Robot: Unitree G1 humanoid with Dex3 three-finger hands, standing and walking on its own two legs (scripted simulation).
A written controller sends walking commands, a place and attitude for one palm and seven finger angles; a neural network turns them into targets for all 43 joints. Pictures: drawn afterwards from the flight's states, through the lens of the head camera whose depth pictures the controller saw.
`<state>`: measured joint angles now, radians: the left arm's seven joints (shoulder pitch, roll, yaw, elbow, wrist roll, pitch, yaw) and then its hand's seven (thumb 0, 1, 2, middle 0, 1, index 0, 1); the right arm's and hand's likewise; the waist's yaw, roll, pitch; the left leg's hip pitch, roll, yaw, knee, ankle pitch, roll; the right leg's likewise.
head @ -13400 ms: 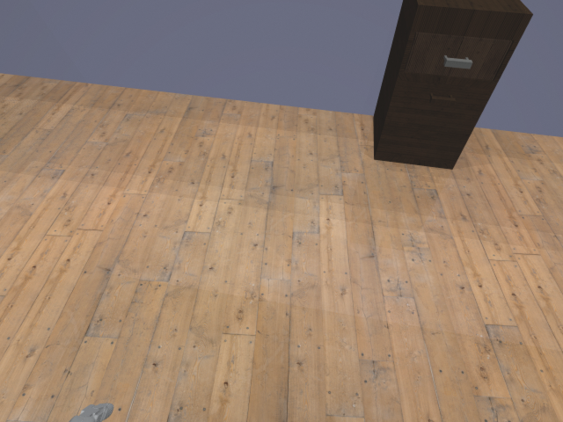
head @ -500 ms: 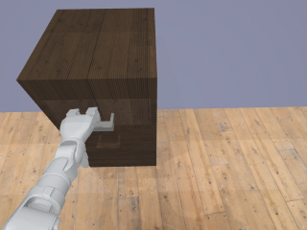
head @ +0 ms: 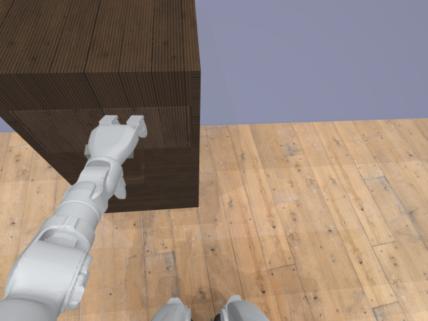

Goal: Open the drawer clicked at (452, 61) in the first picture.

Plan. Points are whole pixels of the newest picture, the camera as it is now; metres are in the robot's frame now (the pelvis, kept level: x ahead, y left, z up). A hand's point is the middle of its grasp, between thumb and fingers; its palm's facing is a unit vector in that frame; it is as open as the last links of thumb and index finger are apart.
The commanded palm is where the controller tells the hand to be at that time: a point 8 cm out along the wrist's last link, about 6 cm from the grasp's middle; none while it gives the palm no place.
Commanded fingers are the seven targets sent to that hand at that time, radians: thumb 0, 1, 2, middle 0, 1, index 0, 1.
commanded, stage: move the hooked fingers above the handle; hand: left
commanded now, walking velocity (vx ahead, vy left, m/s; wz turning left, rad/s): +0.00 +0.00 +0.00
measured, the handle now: (111, 143) +0.53 +0.22 -0.09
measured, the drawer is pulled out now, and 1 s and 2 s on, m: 0.00 0.00 0.00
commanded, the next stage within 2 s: none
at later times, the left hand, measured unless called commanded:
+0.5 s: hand (107, 154) +0.46 +0.20 -0.03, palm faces -0.17 -0.02 -0.98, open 13.9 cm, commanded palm +0.46 +0.19 +0.01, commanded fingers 0.00 -0.50 0.30 -0.30 -1.20 -0.30 -1.20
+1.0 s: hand (87, 151) +0.46 +0.24 -0.02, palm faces -0.21 +0.03 -0.98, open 13.8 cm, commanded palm +0.46 +0.19 +0.02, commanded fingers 0.00 -0.50 0.30 -0.30 -1.20 -0.30 -1.20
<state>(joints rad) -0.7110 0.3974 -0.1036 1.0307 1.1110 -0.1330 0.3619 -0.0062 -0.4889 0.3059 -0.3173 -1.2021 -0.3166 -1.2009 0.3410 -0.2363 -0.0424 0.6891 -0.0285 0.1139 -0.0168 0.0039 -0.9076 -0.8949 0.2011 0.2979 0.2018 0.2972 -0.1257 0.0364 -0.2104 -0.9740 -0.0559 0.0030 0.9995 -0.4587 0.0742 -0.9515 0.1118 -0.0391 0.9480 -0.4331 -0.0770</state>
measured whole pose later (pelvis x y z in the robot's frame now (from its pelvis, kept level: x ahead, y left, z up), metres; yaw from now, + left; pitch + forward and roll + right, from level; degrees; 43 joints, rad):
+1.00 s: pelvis -0.01 +0.01 +0.01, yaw -1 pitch +24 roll -3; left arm -0.82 0.47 -0.15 1.20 1.03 0.10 0.34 0.00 -0.49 0.31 -0.33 -1.22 -0.32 -1.21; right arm 0.36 -0.21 0.01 0.66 0.00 0.11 -0.01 0.00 -0.91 -0.89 0.20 0.30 0.20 0.30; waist -0.13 0.06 -0.18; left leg -0.94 -0.05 0.01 0.96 -0.43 0.09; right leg -0.91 0.11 -0.03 0.90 -0.40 -0.06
